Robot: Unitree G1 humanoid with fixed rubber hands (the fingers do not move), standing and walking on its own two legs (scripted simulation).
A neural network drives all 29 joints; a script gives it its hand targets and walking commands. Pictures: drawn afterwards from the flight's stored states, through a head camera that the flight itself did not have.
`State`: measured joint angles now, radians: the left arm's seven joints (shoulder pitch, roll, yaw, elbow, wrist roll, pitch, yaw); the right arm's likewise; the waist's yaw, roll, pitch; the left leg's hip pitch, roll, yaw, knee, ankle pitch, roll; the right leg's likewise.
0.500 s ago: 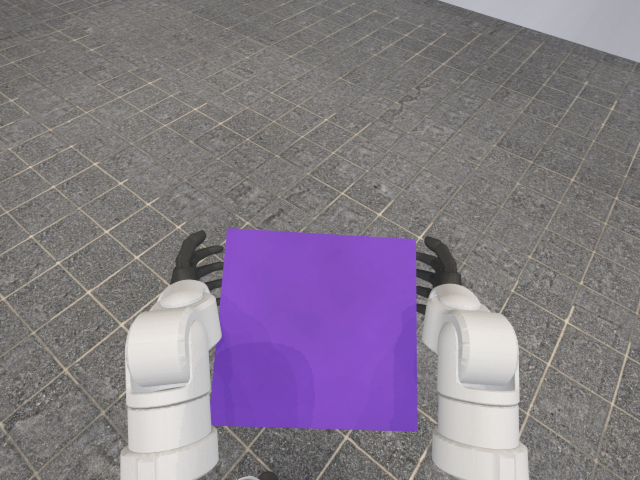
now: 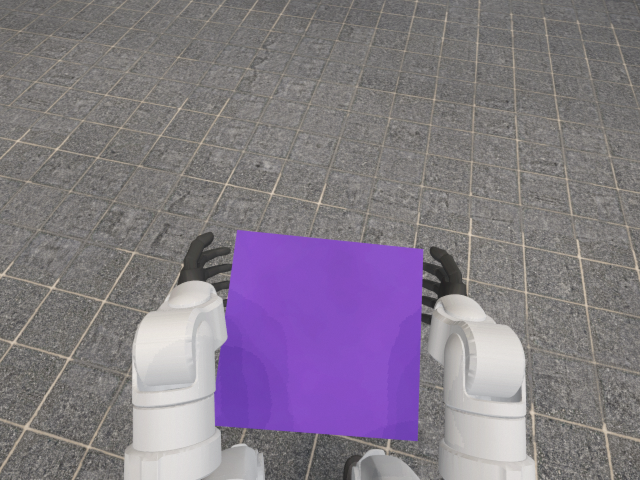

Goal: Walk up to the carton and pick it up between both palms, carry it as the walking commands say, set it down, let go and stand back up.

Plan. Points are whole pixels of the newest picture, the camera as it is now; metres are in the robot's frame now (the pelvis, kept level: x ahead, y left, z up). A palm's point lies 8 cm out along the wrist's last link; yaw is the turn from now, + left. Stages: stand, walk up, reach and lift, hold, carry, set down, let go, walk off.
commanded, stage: carry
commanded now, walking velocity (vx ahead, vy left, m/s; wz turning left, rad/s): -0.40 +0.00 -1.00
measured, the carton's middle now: (315, 329) +0.32 +0.00 -0.05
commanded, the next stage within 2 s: none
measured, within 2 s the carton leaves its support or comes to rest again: neither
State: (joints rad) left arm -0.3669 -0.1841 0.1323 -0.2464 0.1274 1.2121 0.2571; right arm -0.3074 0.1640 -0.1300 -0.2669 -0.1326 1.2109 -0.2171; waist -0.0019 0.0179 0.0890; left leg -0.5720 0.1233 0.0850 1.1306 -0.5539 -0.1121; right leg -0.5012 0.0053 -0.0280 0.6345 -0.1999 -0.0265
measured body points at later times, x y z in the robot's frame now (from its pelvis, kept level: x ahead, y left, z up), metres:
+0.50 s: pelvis -0.16 +0.09 +0.00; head -0.13 +0.09 +0.45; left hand +0.19 +0.09 +0.09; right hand +0.06 -0.17 +0.09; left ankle -0.03 +0.19 -0.72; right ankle -0.25 -0.01 -0.71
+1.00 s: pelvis -0.33 +0.26 +0.02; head -0.29 +0.24 +0.46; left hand -0.03 +0.10 +0.07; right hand -0.27 -0.07 +0.08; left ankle -0.21 +0.30 -0.72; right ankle -0.41 +0.14 -0.63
